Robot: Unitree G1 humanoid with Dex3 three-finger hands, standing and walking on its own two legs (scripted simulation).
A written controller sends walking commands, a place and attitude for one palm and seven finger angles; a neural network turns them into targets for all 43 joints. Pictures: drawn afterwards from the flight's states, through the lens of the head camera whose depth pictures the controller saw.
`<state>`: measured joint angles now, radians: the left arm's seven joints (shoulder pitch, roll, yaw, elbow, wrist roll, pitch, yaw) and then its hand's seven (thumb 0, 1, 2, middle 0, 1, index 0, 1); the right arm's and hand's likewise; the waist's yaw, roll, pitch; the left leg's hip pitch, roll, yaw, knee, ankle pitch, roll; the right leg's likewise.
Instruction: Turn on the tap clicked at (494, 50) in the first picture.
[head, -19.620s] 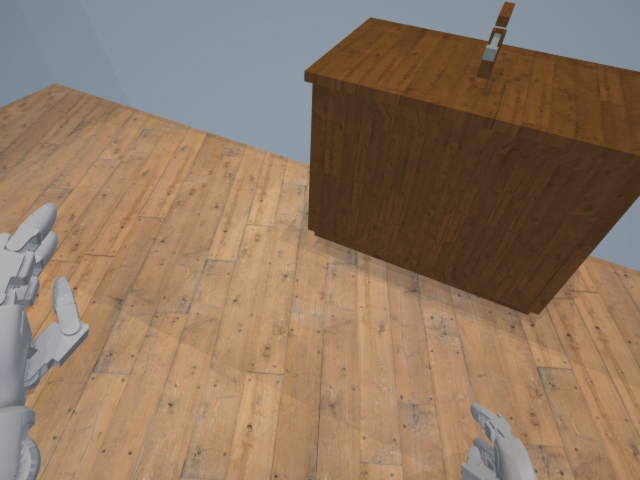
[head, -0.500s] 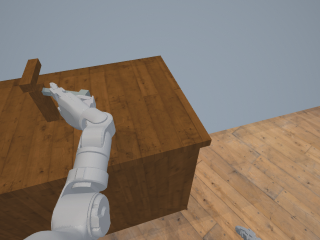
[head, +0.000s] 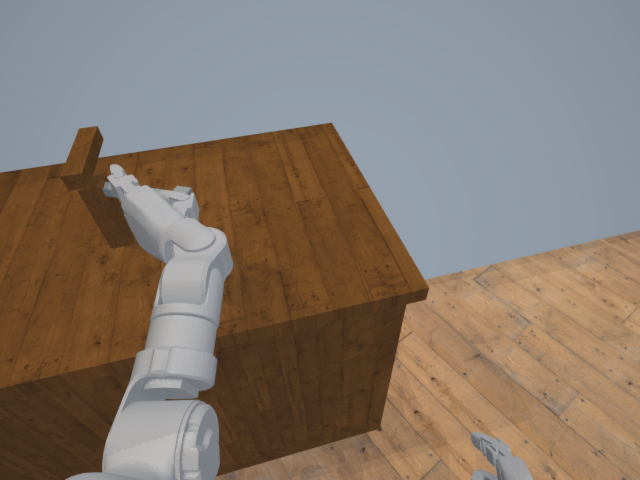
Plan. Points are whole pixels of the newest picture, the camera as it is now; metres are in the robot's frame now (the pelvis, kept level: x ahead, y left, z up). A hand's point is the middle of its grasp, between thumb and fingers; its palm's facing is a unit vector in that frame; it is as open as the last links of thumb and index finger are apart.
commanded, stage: lift the hand up off the lever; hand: left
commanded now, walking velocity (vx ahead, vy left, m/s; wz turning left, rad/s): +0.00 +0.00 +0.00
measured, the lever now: (182, 199) +0.47 +0.24 +0.12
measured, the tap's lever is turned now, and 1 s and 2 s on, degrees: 62 62 62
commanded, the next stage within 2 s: draw the hand back beside the body in 0.78 s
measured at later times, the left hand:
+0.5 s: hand (187, 191) +0.42 +0.20 +0.18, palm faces +0.78 -0.62 -0.06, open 7.8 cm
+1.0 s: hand (200, 189) +0.40 +0.17 +0.20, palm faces +0.57 -0.82 -0.06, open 7.8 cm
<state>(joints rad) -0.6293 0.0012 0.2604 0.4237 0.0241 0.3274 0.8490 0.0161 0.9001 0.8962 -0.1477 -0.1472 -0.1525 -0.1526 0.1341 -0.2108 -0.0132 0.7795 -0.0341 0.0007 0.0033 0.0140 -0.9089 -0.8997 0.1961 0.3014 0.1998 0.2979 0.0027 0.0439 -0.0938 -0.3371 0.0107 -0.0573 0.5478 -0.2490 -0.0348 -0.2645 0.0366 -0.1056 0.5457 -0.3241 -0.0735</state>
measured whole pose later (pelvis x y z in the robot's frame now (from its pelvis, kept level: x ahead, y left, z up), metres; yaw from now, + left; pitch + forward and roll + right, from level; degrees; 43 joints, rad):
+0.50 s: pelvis +0.00 +0.01 +0.00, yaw -1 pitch +2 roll +0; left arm -0.68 0.02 0.28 0.42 0.02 0.38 0.85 0.02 0.90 0.90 -0.15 -0.15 -0.15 -0.15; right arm 0.13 -0.21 -0.01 0.79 -0.03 0.00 0.00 0.01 -0.91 -0.90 0.20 0.30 0.20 0.30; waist 0.01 0.04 -0.08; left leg -0.31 0.01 -0.04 0.52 -0.24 -0.03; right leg -0.24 0.04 -0.09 0.51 -0.31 -0.07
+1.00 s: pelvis +0.01 +0.00 +0.01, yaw -1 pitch -1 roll +1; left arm -0.48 0.06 0.15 0.15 0.01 0.38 0.57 0.02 0.90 0.90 -0.14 -0.15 -0.15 -0.15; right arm 0.11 -0.20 0.01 0.72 -0.01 0.05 -0.03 0.01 -0.91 -0.90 0.20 0.30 0.20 0.30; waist 0.02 0.03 -0.05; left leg -0.22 0.01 -0.03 0.48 -0.24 -0.03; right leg -0.17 0.03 -0.08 0.49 -0.31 -0.07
